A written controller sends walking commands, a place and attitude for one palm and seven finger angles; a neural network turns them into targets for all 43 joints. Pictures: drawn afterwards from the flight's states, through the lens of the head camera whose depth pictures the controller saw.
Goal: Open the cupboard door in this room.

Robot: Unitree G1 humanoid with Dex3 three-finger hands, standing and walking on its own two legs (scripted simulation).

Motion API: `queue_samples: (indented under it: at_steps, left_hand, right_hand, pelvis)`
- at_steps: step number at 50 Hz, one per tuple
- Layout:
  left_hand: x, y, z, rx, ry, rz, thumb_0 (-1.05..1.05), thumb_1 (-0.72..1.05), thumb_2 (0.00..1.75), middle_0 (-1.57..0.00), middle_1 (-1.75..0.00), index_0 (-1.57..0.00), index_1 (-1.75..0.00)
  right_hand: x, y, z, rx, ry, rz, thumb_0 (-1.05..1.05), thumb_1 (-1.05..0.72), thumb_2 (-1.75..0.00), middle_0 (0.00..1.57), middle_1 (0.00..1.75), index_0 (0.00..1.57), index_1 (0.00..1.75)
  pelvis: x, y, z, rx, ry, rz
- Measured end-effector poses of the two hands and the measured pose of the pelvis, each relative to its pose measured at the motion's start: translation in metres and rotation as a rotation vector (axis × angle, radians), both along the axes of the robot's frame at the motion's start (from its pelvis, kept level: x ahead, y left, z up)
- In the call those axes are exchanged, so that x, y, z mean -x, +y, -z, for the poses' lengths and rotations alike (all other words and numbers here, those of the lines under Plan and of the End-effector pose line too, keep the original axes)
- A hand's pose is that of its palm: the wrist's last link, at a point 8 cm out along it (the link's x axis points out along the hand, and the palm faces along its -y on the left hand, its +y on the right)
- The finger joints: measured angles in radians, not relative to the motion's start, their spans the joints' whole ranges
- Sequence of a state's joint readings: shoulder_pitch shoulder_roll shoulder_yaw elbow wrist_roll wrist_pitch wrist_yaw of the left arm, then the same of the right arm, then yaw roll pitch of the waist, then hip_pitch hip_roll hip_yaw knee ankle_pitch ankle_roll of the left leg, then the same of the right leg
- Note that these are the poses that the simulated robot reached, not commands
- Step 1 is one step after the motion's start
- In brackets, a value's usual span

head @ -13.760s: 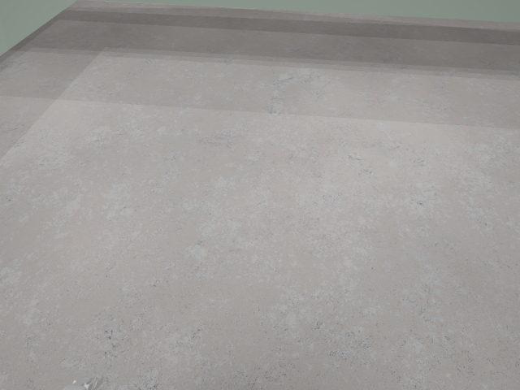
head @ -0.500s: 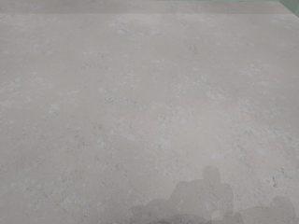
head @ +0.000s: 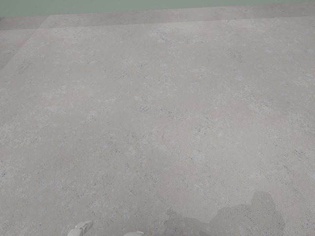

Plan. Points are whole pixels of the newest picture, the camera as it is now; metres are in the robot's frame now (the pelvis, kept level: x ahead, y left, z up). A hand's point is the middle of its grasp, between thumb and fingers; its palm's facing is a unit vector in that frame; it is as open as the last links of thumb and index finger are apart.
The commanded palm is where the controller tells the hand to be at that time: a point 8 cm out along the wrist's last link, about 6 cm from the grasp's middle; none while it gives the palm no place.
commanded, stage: turn or walk to find it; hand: left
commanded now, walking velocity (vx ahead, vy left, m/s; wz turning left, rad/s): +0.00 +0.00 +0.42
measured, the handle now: out of the picture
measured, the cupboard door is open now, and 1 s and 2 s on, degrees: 0 0 0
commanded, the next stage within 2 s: none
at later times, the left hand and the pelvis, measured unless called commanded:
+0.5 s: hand out of the picture -0.07 +0.25 -0.18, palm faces +0.28 -0.93 -0.24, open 7.4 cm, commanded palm none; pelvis -0.03 +0.04 +0.00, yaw +13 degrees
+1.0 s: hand out of the picture -0.02 +0.22 -0.14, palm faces +0.40 -0.87 -0.27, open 7.4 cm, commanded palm none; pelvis -0.05 -0.01 +0.00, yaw +25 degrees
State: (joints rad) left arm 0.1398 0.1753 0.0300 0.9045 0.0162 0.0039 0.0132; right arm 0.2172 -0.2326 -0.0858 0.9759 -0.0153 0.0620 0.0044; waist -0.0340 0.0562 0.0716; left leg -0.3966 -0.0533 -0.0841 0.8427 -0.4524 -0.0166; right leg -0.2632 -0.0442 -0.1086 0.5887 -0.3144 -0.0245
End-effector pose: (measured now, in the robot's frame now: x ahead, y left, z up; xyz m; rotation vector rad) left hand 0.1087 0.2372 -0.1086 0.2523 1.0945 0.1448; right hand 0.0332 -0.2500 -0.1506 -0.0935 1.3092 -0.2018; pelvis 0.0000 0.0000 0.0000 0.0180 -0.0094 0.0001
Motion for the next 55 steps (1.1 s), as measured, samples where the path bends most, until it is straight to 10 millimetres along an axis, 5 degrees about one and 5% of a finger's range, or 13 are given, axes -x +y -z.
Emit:
queue_samples:
  at_steps: [12, 23, 34, 45, 55]
  left_hand:
    - [0.092, -0.001, 0.006, 0.028, 0.127, -0.178, 0.01, 0.90, 0.90, -0.20, -0.30, -0.20, -0.30]
    - [0.188, 0.054, 0.044, 0.075, 0.270, -0.353, 0.01, 0.90, 0.90, -0.20, -0.30, -0.20, -0.30]
    - [0.174, 0.076, 0.021, 0.070, 0.152, -0.390, 0.01, 0.90, 0.90, -0.20, -0.30, -0.19, -0.30]
    - [0.135, 0.045, 0.003, 0.019, -0.002, -0.390, 0.01, 0.90, 0.90, -0.20, -0.30, -0.19, -0.30]
    - [0.189, -0.004, -0.005, 0.014, 0.049, -0.510, 0.01, 0.90, 0.90, -0.20, -0.30, -0.20, -0.30]
  right_hand:
    - [-0.012, -0.006, -0.011, 0.018, 0.066, -0.137, 0.01, -0.91, -0.89, 0.20, 0.29, 0.20, 0.30]
    - [-0.082, 0.060, -0.030, 0.082, -0.126, -0.331, 0.01, -0.91, -0.89, 0.20, 0.29, 0.20, 0.30]
    - [-0.079, 0.091, -0.044, 0.059, -0.144, -0.396, 0.01, -0.91, -0.89, 0.20, 0.30, 0.21, 0.30]
    - [-0.039, 0.048, -0.011, 0.011, -0.011, -0.391, 0.01, -0.91, -0.89, 0.20, 0.30, 0.21, 0.30]
    - [-0.042, 0.014, -0.005, 0.008, 0.068, -0.466, 0.01, -0.91, -0.89, 0.20, 0.29, 0.20, 0.30]
  pelvis:
    - [0.010, -0.003, -0.009, -0.014, -0.004, -0.119]
    - [0.030, 0.038, 0.006, 0.016, -0.012, -0.204]
    - [0.041, 0.049, -0.012, 0.041, -0.007, -0.285]
    - [0.046, 0.013, -0.003, 0.011, 0.008, -0.382]
    - [0.050, -0.014, -0.008, -0.015, -0.008, -0.494]
